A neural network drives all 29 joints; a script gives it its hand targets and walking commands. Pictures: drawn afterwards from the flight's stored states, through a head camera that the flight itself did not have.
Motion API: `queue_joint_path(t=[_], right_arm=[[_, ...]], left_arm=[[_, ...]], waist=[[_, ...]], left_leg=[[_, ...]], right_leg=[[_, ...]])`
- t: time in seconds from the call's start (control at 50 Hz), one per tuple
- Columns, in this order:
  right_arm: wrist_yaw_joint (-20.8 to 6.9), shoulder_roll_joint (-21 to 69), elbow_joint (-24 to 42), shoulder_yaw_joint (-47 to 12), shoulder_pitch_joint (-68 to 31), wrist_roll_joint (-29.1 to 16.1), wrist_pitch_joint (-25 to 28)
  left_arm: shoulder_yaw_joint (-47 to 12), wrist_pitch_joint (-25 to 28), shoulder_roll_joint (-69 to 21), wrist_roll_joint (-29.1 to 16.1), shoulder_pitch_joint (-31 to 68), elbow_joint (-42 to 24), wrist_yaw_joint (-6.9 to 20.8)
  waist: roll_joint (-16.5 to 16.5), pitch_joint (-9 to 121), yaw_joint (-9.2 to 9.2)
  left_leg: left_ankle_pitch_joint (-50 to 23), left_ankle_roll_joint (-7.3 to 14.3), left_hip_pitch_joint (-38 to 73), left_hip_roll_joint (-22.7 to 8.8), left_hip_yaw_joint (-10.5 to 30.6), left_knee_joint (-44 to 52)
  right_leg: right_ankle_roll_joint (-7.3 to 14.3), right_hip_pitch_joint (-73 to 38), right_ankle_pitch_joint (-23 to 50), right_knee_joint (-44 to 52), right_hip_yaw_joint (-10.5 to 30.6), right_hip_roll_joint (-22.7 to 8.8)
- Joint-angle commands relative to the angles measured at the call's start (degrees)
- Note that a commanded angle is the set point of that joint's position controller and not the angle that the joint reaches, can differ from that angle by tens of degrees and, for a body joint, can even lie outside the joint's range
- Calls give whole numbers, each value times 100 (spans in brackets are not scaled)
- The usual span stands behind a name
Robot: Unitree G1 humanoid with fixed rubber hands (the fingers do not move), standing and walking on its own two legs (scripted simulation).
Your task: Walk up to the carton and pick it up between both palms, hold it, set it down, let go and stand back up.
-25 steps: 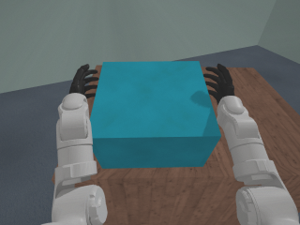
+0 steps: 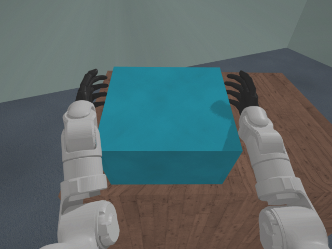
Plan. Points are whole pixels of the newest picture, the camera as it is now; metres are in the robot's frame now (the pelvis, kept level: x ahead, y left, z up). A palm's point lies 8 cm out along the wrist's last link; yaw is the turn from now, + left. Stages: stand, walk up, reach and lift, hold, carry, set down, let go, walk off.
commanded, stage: hold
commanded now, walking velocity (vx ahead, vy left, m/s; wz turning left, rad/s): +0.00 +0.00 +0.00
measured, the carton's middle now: (166, 124) +0.38 +0.01 +0.13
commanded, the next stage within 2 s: set down in 1.70 s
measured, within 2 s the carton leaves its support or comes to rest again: neither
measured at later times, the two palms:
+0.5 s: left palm (87, 108) +0.36 +0.18 +0.20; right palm (249, 103) +0.36 -0.18 +0.21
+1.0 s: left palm (83, 107) +0.36 +0.19 +0.20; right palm (246, 102) +0.36 -0.17 +0.21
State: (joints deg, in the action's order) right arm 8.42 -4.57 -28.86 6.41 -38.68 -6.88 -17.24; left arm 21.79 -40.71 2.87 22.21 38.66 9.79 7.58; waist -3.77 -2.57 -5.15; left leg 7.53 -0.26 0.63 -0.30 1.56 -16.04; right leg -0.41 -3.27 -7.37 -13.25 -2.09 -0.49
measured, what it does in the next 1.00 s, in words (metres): stands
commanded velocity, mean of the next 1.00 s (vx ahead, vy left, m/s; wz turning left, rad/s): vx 0.00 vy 0.00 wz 0.00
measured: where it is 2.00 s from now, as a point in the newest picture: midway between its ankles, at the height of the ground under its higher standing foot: outside the picture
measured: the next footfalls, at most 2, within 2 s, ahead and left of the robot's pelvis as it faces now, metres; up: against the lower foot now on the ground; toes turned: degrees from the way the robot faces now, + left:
none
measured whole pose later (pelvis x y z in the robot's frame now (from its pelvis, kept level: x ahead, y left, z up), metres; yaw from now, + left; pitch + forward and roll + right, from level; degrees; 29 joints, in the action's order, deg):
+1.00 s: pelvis +0.01 +0.00 +0.00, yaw +0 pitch -8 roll +0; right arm 8.7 -5.1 -23.5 4.0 -36.3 -9.1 -18.3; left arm 19.8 -42.7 2.9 20.4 33.0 2.2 6.4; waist -3.7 -1.4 -5.3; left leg 7.8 -0.3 0.7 -0.5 0.6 -15.5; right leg -0.3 -3.4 -7.8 -12.7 -2.7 -0.6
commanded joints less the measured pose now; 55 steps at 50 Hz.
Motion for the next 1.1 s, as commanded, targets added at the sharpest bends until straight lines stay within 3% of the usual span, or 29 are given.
queue_joint_path(t=[0.0,0.02,0.06,0.14,0.2,0.32,0.38,0.4,0.48,0.52,0.6,0.64,0.76,0.88,0.96,1.0,1.08], right_arm=[[-921,2355,1773,-1991,-3778,-567,455],[-924,2268,1701,-2014,-3839,-626,455],[-955,2127,1466,-1862,-3693,-560,435],[-961,2070,1187,-1871,-3216,-539,213],[-951,2136,1323,-1913,-3412,-581,117],[-949,2297,1817,-2191,-3503,-828,194],[-905,2315,1851,-2182,-3349,-784,167],[-887,2311,1869,-2234,-3313,-778,142],[-881,2252,1702,-2066,-3162,-667,56],[-882,2182,1582,-2079,-3091,-683,22],[-927,2206,1378,-1927,-3202,-600,-25],[-952,2294,1382,-1959,-3376,-520,-28],[-891,2329,1715,-2113,-3492,-692,160],[-887,2186,1665,-2051,-3130,-640,127],[-801,2154,1931,-2198,-2995,-770,17],[-798,2113,1944,-2187,-3013,-854,-27],[-854,2036,1873,-2085,-2936,-819,-62]], left_arm=[[-2331,367,-2342,-1177,2958,-1014,839],[-2429,402,-2304,-1248,3070,-1014,756],[-2389,374,-2269,-1181,2925,-768,691],[-2170,172,-2148,-997,2493,-869,769],[-2126,76,-2129,-1022,2595,-868,840],[-2460,249,-2140,-1310,2868,-1559,739],[-2555,283,-2112,-1355,2763,-1569,716],[-2443,253,-2108,-1292,2572,-1420,725],[-2369,181,-2084,-1249,2655,-1386,824],[-2300,143,-2015,-1203,2586,-1325,838],[-2175,106,-2022,-1127,2707,-1085,866],[-1985,70,-2026,-1032,2693,-857,905],[-2265,189,-2128,-1231,2792,-1214,845],[-2349,165,-2106,-1243,2571,-1351,803],[-2282,56,-2009,-1170,2237,-1405,874],[-2389,89,-1984,-1224,2451,-1628,877],[-2410,67,-2033,-1241,2472,-1585,860]], waist=[[522,2384,7],[654,2395,-17],[679,2102,-84],[438,1609,-107],[341,1419,-3],[518,2225,-4],[561,2176,-89],[447,2098,-23],[390,1815,-122],[417,1796,-87],[342,1449,-66],[159,1346,81],[424,1967,46],[439,1996,-128],[406,1863,-137],[575,1851,-147],[600,1597,-197]], left_leg=[[-1387,-105,557,265,-531,-5],[-1583,-164,639,261,-500,-94],[-1303,-157,646,223,-493,-19],[-1035,-83,447,203,-506,170],[-853,-25,162,226,-529,253],[-1815,-144,610,281,-498,-89],[-1658,-141,619,281,-490,-80],[-1627,-85,605,287,-490,-65],[-1081,-44,421,274,-501,138],[-1196,-74,438,269,-523,126],[-755,-18,228,242,-523,277],[-470,93,27,252,-567,388],[-1376,-63,474,278,-556,57],[-1379,-103,547,246,-518,42],[-1778,-138,581,304,-531,-66],[-1780,-211,549,298,-502,-45],[-1515,-230,532,259,-495,34]], right_leg=[[-7,-335,680,33,-384,305],[23,-201,670,42,-383,317],[56,33,333,123,-398,304],[34,-173,319,153,-366,286],[26,-213,228,165,-321,258],[-18,-320,951,35,-339,331],[-49,-259,1070,10,-309,292],[-51,-290,1107,32,-301,288],[-50,-299,690,120,-292,249],[-24,-334,693,117,-300,273],[-14,-199,295,183,-301,233],[-22,-210,126,195,-270,214],[-15,-302,737,82,-336,307],[7,-310,729,88,-361,321],[-49,-558,1334,58,-309,299],[-34,-477,1202,53,-334,303],[22,-265,757,126,-344,309]])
